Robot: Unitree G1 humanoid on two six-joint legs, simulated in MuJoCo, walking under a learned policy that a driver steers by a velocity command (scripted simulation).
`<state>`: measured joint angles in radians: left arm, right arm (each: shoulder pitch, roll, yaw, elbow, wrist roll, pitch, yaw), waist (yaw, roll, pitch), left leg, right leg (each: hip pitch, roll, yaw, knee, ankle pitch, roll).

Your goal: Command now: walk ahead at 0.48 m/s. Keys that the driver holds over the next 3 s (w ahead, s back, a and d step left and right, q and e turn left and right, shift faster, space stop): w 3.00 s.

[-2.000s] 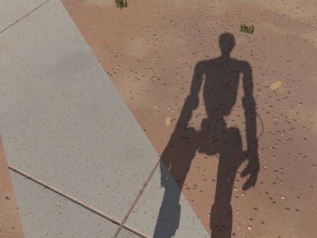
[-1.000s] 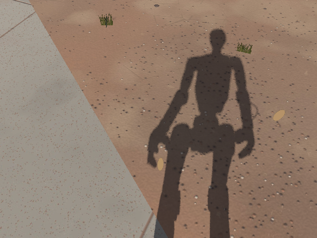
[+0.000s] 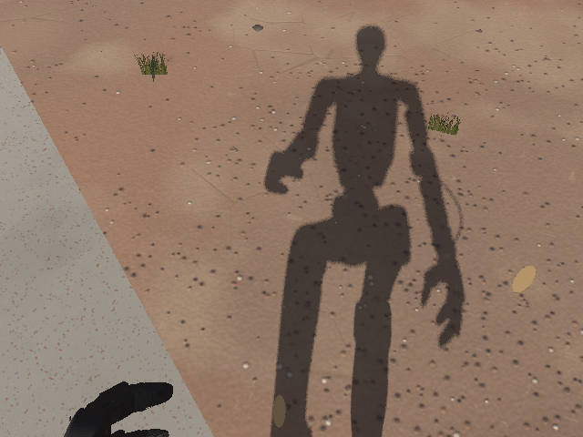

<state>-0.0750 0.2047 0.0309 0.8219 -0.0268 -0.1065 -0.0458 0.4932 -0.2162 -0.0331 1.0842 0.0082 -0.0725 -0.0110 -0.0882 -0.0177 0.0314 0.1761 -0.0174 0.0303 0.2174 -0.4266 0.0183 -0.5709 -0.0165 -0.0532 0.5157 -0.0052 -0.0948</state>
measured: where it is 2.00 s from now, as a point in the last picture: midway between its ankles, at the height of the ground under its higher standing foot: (263, 187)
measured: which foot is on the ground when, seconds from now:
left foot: down 0.00-0.04, up 0.06-0.56, down 0.58-1.00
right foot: up 0.00-0.00, down 0.02-0.60, up 0.62-1.00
